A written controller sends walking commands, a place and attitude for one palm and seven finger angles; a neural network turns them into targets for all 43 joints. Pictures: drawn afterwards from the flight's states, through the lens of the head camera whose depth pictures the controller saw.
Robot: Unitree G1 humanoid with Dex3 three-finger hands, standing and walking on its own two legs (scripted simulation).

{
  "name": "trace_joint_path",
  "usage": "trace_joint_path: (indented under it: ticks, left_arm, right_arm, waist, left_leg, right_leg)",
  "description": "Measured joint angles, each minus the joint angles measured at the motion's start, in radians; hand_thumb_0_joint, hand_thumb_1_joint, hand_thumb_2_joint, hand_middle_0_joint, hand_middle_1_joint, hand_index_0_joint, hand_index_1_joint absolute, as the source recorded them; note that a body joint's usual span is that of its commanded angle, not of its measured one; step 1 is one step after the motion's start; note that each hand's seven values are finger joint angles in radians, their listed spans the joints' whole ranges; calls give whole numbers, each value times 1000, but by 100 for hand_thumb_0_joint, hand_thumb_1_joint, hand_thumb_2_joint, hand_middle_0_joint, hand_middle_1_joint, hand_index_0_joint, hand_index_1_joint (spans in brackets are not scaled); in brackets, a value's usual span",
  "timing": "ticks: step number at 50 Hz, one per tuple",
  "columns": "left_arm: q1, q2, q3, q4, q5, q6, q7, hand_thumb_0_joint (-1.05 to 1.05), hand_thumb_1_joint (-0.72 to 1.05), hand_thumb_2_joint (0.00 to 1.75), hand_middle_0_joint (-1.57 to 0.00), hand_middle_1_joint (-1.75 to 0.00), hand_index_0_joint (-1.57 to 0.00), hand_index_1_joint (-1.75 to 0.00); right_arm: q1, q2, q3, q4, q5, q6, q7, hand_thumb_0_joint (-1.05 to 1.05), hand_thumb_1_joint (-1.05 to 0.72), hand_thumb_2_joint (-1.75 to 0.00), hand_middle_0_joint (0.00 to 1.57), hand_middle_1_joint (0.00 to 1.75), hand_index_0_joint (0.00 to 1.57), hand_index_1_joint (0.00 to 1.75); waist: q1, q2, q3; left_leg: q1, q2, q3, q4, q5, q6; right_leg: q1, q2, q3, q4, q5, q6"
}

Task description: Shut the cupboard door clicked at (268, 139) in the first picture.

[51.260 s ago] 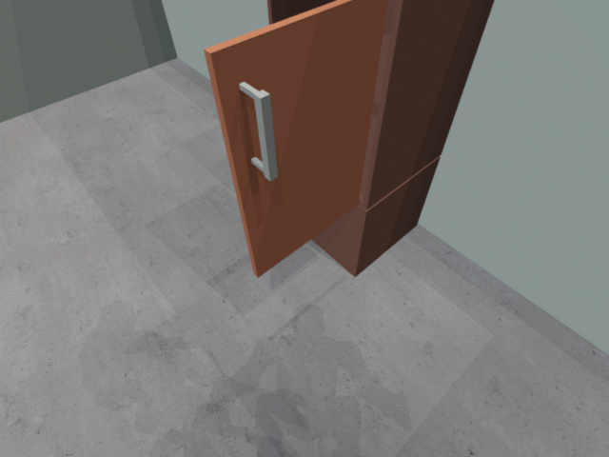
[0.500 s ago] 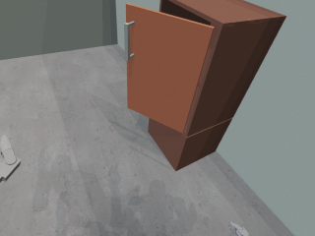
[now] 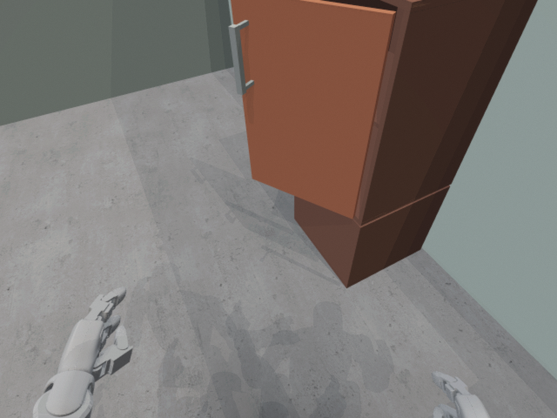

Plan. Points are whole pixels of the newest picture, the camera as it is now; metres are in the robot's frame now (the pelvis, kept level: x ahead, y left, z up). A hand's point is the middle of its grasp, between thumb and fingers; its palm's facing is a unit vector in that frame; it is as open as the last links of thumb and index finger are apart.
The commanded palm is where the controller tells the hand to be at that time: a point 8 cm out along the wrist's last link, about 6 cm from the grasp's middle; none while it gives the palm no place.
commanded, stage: let the arm hang, fingers relaxed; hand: left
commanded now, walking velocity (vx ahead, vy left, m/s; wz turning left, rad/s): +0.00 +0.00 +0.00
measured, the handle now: (242, 58) +0.90 +0.14 +0.11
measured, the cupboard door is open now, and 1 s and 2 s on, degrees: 31 31 31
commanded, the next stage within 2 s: look to check the result in 0.96 s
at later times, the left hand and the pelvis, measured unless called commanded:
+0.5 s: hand out of the picture -0.05 +0.17 -0.16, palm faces +0.02 -0.97 -0.22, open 7.3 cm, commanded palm none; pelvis +0.00 -0.01 +0.01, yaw +0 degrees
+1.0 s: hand out of the picture -0.01 +0.14 -0.17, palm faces +0.03 -0.99 -0.13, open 7.4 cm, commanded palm none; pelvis +0.01 +0.00 +0.01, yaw -1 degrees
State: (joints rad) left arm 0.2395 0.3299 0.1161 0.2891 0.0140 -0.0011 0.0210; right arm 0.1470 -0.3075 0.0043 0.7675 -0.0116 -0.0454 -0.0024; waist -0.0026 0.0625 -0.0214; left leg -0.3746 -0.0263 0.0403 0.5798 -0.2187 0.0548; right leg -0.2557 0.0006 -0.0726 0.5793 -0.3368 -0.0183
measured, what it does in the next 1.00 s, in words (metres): stands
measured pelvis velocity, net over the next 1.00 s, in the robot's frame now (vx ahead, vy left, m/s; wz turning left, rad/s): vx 0.01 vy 0.00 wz -0.01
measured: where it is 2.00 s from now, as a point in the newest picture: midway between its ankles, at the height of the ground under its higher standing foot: outside the picture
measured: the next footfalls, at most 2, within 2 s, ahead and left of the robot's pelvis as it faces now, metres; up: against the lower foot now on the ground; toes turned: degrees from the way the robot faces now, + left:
none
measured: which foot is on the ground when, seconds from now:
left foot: down 0.00-1.00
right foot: down 0.00-1.00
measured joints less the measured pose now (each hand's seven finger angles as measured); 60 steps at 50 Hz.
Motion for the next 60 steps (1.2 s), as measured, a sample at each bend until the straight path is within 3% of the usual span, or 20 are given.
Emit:
trace_joint_path:
  ticks: [5, 7, 8, 13, 19, 28, 42, 60]
  left_arm:
    - [-21, -103, -134, 407, 3, 53, -28, 1, 91, 90, -20, -30, -19, -30]
    - [-6, -148, -155, 519, 1, 57, -27, 1, 91, 90, -20, -30, -19, -30]
    - [0, -161, -131, 554, -12, 48, -9, 0, 94, 90, -20, -30, -20, -30]
    - [28, -128, -108, 688, -5, 26, -6, -3, 100, 90, -21, -30, -20, -30]
    - [87, -122, -114, 813, -5, 19, -6, -1, 95, 90, -20, -30, -20, -30]
    - [116, -162, -121, 875, -9, 8, 5, 0, 92, 90, -20, -30, -19, -30]
    - [82, -236, -124, 856, -8, -7, 9, 0, 91, 90, -20, -30, -19, -30]
    - [111, -193, -113, 866, -6, -3, 11, 0, 91, 90, -20, -30, -19, -30]
  right_arm:
    - [-14, 34, 12, 55, -11, 34, 3, 0, -90, -89, 21, 30, 21, 30]
    - [3, 54, 17, 94, -14, 46, 0, 0, -90, -89, 21, 30, 20, 30]
    - [17, 65, 18, 115, -14, 51, -2, 0, -90, -89, 20, 30, 20, 30]
    - [76, 110, 15, 226, -15, 78, -11, 0, -90, -89, 20, 30, 20, 30]
    - [124, 134, 7, 306, -7, 78, -18, 0, -90, -89, 20, 30, 20, 30]
    - [167, 163, 6, 367, -3, 70, -26, 0, -90, -89, 20, 30, 20, 30]
    - [177, 200, 7, 375, -4, 54, -35, 0, -91, -89, 20, 30, 20, 30]
    - [161, 175, 2, 366, -2, 51, -35, 0, -91, -89, 20, 30, 20, 30]
  waist:
    - [-33, -51, 44]
    - [-31, -76, 58]
    - [-27, -85, 63]
    - [4, -91, 72]
    - [3, -55, 72]
    - [-3, -36, 59]
    - [-8, -62, 31]
    - [-3, -56, 44]
  left_leg:
    - [18, 1, -9, -15, 10, -12]
    - [35, 4, -15, -34, 18, -17]
    - [40, 7, -23, -44, 24, -19]
    - [67, 20, -44, -91, 49, -30]
    - [103, 24, -32, -129, 59, -29]
    - [135, 18, -10, -155, 62, -22]
    - [149, 8, 2, -160, 54, -13]
    - [156, -3, 9, -171, 54, -1]
  right_leg:
    - [16, 2, -9, -5, 1, -14]
    - [37, 7, -14, -32, 12, -15]
    - [49, 12, -21, -51, 21, -16]
    - [97, 31, -38, -140, 64, -28]
    - [132, 36, -24, -189, 86, -26]
    - [150, 28, -3, -196, 85, -19]
    - [154, 17, 8, -185, 74, -10]
    - [160, 5, 15, -194, 75, 3]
